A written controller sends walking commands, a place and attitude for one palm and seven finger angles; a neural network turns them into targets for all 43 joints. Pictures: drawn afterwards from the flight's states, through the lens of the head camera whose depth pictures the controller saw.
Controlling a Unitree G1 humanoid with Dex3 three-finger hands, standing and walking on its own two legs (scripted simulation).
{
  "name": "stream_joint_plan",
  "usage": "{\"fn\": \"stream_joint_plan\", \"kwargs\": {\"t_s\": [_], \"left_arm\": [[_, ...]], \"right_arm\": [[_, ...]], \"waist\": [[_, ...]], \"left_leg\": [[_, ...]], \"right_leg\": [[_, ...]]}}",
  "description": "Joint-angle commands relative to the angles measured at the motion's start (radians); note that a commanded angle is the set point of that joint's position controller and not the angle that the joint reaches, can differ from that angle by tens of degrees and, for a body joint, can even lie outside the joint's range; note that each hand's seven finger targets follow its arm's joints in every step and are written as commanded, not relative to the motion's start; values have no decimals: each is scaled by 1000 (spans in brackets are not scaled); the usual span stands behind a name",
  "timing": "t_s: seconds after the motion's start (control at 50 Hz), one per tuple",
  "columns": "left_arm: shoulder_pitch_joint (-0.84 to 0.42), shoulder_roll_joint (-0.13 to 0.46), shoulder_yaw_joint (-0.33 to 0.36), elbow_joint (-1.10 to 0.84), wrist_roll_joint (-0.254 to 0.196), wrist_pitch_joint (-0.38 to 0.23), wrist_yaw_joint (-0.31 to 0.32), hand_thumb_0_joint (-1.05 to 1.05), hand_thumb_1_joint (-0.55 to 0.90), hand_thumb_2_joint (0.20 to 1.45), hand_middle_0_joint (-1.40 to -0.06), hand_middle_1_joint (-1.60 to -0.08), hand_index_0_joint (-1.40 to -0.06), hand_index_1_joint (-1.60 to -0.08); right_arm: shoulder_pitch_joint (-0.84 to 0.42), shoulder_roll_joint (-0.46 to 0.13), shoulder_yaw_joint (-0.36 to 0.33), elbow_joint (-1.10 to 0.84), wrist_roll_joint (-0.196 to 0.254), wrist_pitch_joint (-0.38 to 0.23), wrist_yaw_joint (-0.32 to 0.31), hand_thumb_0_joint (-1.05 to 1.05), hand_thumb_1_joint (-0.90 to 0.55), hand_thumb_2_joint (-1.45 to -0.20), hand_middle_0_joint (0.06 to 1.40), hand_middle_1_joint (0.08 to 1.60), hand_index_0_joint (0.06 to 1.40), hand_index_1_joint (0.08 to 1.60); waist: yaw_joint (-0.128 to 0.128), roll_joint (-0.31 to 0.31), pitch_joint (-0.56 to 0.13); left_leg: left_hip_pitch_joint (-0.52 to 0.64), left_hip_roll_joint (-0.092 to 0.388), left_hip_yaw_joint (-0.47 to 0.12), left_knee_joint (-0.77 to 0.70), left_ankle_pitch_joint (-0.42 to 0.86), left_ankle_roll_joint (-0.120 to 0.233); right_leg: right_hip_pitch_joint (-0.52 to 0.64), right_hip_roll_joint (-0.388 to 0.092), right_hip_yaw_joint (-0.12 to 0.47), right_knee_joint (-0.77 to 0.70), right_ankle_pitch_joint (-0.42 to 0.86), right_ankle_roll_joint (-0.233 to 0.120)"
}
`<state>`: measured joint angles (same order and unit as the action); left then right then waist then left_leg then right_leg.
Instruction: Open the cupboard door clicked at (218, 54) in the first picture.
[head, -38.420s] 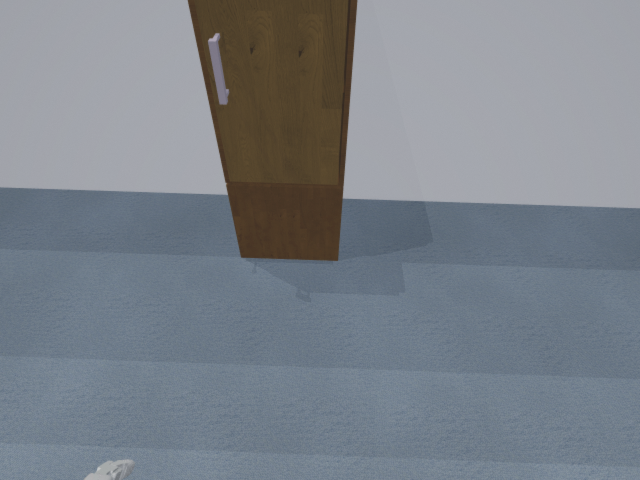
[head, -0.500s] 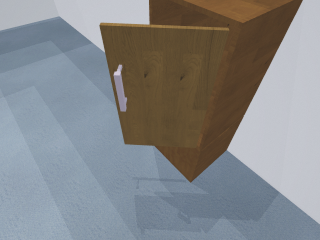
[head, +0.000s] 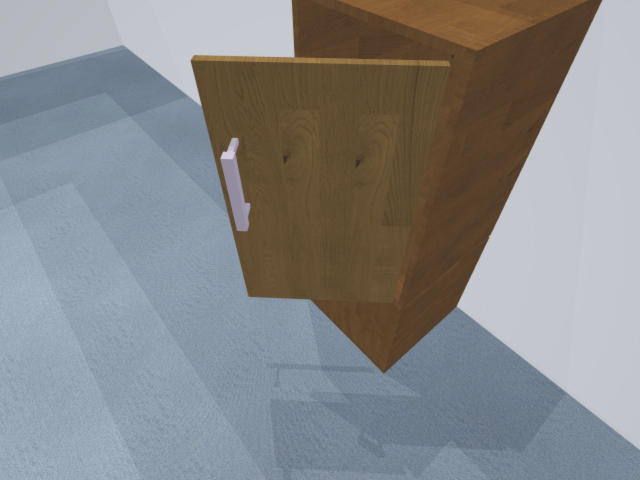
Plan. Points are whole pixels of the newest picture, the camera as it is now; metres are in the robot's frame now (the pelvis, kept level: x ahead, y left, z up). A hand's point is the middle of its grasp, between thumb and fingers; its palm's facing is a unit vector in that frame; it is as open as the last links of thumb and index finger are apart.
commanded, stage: look again from close up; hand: left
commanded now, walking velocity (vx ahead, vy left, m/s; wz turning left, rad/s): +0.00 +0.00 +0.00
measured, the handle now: (238, 186) +0.56 +0.18 +0.04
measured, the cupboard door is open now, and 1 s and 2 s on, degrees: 47 47 47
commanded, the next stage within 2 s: raise the hand with hooked fingers in 0.02 s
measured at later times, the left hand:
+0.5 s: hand (196, 454) +0.16 +0.17 -0.05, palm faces -0.02 -1.00 -0.01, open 8.3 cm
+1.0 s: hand (146, 402) +0.21 +0.23 +0.00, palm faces +0.09 -0.99 -0.07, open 11.3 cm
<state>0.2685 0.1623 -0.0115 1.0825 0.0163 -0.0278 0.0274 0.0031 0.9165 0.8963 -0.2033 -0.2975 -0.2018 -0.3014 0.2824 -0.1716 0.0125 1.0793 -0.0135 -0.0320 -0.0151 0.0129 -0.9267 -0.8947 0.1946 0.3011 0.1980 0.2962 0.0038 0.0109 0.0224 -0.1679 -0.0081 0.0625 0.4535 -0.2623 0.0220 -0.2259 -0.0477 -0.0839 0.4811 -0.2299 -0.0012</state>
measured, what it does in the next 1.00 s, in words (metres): lowers itself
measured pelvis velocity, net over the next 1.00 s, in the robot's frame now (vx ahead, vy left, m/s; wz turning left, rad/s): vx -0.01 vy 0.00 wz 0.01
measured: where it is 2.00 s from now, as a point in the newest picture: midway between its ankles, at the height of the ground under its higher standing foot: outside the picture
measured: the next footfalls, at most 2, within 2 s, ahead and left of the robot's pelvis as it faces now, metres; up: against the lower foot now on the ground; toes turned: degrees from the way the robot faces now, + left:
none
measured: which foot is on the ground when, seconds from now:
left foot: down 0.00-1.00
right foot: down 0.00-1.00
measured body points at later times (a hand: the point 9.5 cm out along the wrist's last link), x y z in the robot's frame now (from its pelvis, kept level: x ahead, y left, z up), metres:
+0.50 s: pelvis -0.02 -0.02 -0.06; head +0.02 -0.01 +0.39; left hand +0.16 +0.22 -0.04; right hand +0.20 -0.28 -0.09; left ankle -0.01 +0.10 -0.74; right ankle +0.02 -0.12 -0.74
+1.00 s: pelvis -0.01 +0.00 -0.06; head +0.04 +0.00 +0.39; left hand +0.19 +0.28 +0.01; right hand +0.14 -0.24 -0.15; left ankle -0.01 +0.10 -0.74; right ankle +0.02 -0.12 -0.74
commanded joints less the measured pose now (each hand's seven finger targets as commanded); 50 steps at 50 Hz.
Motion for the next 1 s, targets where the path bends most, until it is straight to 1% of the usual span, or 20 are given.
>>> {"fn": "stream_joint_plan", "kwargs": {"t_s": [0.0, 0.08, 0.1, 0.12, 0.14, 0.16, 0.18, 0.2, 0.22, 0.26, 0.32, 0.38, 0.46, 0.54, 0.66, 0.72, 0.76, 0.8, 0.86, 0.98], "left_arm": [[52, 124, 26, -35, -5, -11, 8, 0, 900, 900, -200, -300, -200, -300], [39, 125, 26, -36, -4, -7, 7, 0, 900, 900, -200, -300, -200, -300], [117, 120, 22, 6, 2, -9, 48, 0, 900, 900, -200, -300, -200, -300], [-694, 376, 222, -1552, -196, -238, 33, 0, 877, 890, -202, -315, -202, -315], [-141, 290, 179, -1253, -118, -183, 53, 0, 853, 880, -203, -330, -203, -330], [-108, 227, 158, -1156, -152, -142, 96, 0, 830, 870, -205, -345, -205, -345], [179, -22, 22, -954, -169, -60, 83, 0, 807, 860, -207, -360, -207, -360], [-32, 42, 66, -1124, -200, -103, 65, 0, 783, 850, -208, -375, -208, -375], [-28, 94, 129, -1088, -194, -161, 41, 0, 760, 840, -210, -390, -210, -390], [205, 56, 170, -853, -205, -274, -32, 0, 713, 820, -213, -420, -213, -420], [378, 15, 184, -842, -261, -496, -207, 0, 643, 790, -218, -465, -218, -465], [338, 104, 246, -854, -286, -637, -389, 0, 573, 760, -223, -510, -223, -510], [173, 199, 343, -1081, -351, -607, -419, 0, 480, 720, -230, -570, -230, -570], [30, 212, 338, -1408, -350, -640, -345, 0, 387, 680, -237, -630, -237, -630], [-57, 191, 214, -1294, -318, -554, -414, 0, 247, 620, -247, -720, -247, -720], [34, 238, 282, -1182, -328, -406, -460, 0, 177, 590, -252, -765, -252, -765], [117, 274, 368, -1130, -360, -304, -467, 0, 130, 570, -255, -795, -255, -795], [158, 295, 440, -1197, -394, -257, -440, 0, 83, 550, -258, -825, -258, -825], [147, 288, 473, -1284, -407, -283, -362, 0, 13, 520, -263, -870, -263, -870], [-19, 239, 347, -1233, -341, -400, -336, 0, -127, 460, -273, -960, -273, -960]], "right_arm": [[32, -101, -14, -26, -1, -15, -9, 0, -900, -900, 200, 300, 200, 300], [20, -99, -15, -18, -1, -9, -9, 0, -900, -900, 200, 300, 200, 300], [-43, -118, -21, -70, 10, -8, -5, 0, -900, -900, 200, 300, 200, 300], [-70, -269, -53, -425, 60, -158, -38, 0, -900, -900, 200, 300, 200, 300], [-138, -183, -18, -384, 43, -250, -76, 0, -900, -900, 200, 300, 200, 300], [-128, -193, -27, -321, 53, -278, -83, 0, -900, -900, 200, 300, 200, 300], [-98, -135, -26, -312, 64, -278, -70, 0, -900, -900, 200, 300, 200, 300], [-127, -189, -33, -400, 61, -290, -61, 0, -900, -900, 200, 300, 200, 300], [-113, -204, -58, -423, 48, -300, -61, 0, -900, -900, 200, 300, 200, 300], [-130, -199, -77, -466, 38, -304, -48, 0, -900, -900, 200, 300, 200, 300], [-159, -194, -99, -555, 23, -311, -5, 0, -900, -900, 200, 300, 200, 300], [-180, -218, -112, -638, 28, -312, 29, 0, -900, -900, 200, 300, 200, 300], [-185, -203, -110, -715, 40, -296, 2, 0, -900, -900, 200, 300, 200, 300], [-117, -176, -98, -705, 36, -290, -23, 0, -900, -900, 200, 300, 200, 300], [-89, -211, -71, -637, 44, -290, -56, 0, -900, -900, 200, 300, 200, 300], [-98, -217, -71, -658, 65, -277, -66, 0, -900, -900, 200, 300, 200, 300], [-126, -211, -71, -686, 70, -261, -68, 0, -900, -900, 200, 300, 200, 300], [-134, -188, -70, -711, 68, -247, -65, 0, -900, -900, 200, 300, 200, 300], [-145, -162, -60, -712, 54, -245, -57, 0, -900, -900, 200, 300, 200, 300], [-72, -204, -57, -670, 49, -261, -50, 0, -900, -900, 200, 300, 200, 300]], "waist": [[5, -14, 16], [6, -29, 39], [30, -68, 52], [-78, 174, -448], [30, 292, -367], [1, 271, -289], [-16, 122, -140], [-45, 60, 7], [-56, -57, 2], [-4, -220, 95], [56, -283, -49], [59, -65, -159], [62, -32, -320], [9, 139, -420], [-83, 70, -280], [-40, -8, -319], [24, -18, -380], [57, -35, -450], [78, -15, -405], [-25, 15, -260]], "left_leg": [[-70, 103, -99, -106, 145, 12], [-70, 102, -94, -108, 124, 9], [-99, 127, -55, 66, 174, -19], [134, 10, -75, -50, 258, -6], [167, 36, -48, -67, 346, -12], [57, 32, -47, -58, 224, -42], [-24, 29, -68, -73, 121, -30], [-116, 21, -98, -51, 31, -22], [-160, 15, -95, -12, -41, -15], [-311, -3, -82, 76, -113, -17], [-448, -23, -39, 254, -89, -30], [-517, -44, -15, 397, -49, -36], [-609, -43, -14, 492, -76, -14], [-510, -10, -49, 530, 22, 3], [-549, 17, -100, 547, -23, 15], [-564, 6, -96, 492, -49, 11], [-538, -3, -94, 453, 16, 6], [-508, -6, -83, 428, 79, 0], [-492, -4, -91, 395, 124, -9], [-483, 7, -93, 377, -14, -6]], "right_leg": [[70, -81, 103, -78, 132, -38], [58, -82, 109, -97, 118, -38], [31, -127, 150, -61, 455, -23], [125, -18, 70, -6, 311, -37], [84, 23, 41, 36, 116, -58], [45, 25, 5, 31, 33, -48], [-30, 31, -18, 7, 9, -31], [-92, 23, -17, -4, -21, -21], [-151, 26, -18, -7, -106, -15], [-261, 35, -23, 35, -242, -14], [-318, 39, 4, 197, -238, -22], [-320, 14, 66, 313, -124, -43], [-341, 4, 156, 361, -188, -20], [-359, 27, 139, 405, -60, -26], [-476, 57, 84, 408, -84, -26], [-391, 45, 83, 353, -127, -11], [-286, 43, 72, 350, -65, -15], [-207, 32, 62, 350, 23, -4], [-200, 45, 30, 365, 74, -17], [-379, 52, 19, 335, -108, -14]]}}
